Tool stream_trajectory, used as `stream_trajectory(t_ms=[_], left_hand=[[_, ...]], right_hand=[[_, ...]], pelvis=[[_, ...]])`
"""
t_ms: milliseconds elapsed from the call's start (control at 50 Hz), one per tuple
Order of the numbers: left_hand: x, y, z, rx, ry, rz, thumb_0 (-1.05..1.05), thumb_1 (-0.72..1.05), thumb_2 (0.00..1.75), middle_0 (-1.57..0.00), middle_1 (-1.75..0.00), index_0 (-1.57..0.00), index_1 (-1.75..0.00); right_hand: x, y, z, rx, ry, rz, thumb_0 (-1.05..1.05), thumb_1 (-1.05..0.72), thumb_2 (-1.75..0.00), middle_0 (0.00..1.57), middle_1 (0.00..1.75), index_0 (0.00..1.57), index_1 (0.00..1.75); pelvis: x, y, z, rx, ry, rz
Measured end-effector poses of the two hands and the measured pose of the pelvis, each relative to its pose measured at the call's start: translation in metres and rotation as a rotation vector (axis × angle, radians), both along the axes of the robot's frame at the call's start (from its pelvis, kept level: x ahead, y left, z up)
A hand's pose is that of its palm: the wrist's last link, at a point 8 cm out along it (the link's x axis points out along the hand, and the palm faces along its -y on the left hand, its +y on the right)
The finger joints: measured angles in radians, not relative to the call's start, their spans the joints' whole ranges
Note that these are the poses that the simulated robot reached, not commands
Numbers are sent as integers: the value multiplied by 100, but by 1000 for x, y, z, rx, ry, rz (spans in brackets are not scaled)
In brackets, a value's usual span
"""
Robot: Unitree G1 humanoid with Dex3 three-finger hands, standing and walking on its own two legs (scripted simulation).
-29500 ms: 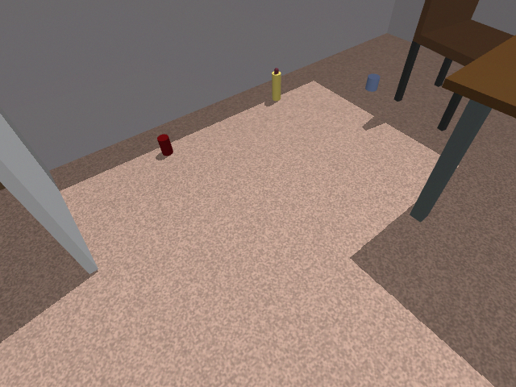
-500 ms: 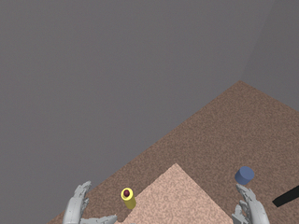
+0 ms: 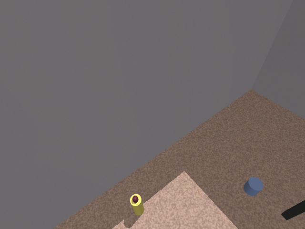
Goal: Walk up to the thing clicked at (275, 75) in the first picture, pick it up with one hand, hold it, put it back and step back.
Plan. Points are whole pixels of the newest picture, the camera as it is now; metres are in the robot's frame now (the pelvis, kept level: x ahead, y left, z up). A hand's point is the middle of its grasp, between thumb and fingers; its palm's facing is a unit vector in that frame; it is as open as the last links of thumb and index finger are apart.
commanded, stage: stand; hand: left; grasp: from the side
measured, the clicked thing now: (137, 204) +0.37 +0.17 -0.65
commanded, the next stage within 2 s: step back in 1.72 s
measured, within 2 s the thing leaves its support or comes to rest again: neither
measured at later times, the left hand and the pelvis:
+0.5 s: hand out of the picture +0.04 +0.24 -0.15, palm faces -0.01 -0.94 -0.35, open 7.4 cm; pelvis -0.01 -0.01 +0.01, yaw +0 degrees
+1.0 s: hand out of the picture +0.06 +0.24 -0.15, palm faces -0.02 -0.94 -0.34, open 7.4 cm; pelvis +0.00 -0.01 +0.01, yaw +0 degrees
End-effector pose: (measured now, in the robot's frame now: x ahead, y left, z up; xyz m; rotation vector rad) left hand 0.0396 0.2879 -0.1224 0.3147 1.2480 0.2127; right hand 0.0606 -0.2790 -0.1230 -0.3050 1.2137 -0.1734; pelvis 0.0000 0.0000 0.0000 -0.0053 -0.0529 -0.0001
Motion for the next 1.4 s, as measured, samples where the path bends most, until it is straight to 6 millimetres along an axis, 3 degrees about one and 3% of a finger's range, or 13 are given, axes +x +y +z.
stream_trajectory(t_ms=[160,600,1400], left_hand=[[-7,-2,6,0,16,8,0,90,90,-21,-30,-20,-30],[-3,-3,10,3,28,8,0,91,90,-21,-30,-20,-30],[38,-7,13,-7,-7,-8,0,91,90,-21,-30,-20,-30]], right_hand=[[-5,3,0,25,9,-7,1,-91,-90,20,30,20,30],[-24,-18,5,-3,63,-35,1,-91,-90,20,30,20,30],[16,-24,11,-14,24,-23,1,-91,-90,20,30,20,30]], pelvis=[[-7,-2,6,2,-21,4],[-10,-8,10,2,-18,-1],[11,-10,12,2,4,-5]])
